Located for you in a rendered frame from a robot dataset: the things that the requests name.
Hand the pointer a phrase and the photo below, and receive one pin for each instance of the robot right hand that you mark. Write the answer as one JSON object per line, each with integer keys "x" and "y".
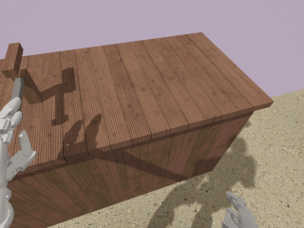
{"x": 243, "y": 218}

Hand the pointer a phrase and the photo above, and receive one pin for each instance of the counter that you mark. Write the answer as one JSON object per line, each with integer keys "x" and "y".
{"x": 114, "y": 122}

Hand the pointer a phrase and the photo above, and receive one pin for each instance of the robot left hand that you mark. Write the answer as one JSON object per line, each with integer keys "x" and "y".
{"x": 9, "y": 119}

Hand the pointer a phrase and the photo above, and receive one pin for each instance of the left robot forearm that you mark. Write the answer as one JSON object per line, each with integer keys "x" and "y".
{"x": 6, "y": 210}

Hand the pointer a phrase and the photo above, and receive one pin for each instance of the tap lever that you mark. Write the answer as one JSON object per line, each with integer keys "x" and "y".
{"x": 17, "y": 91}

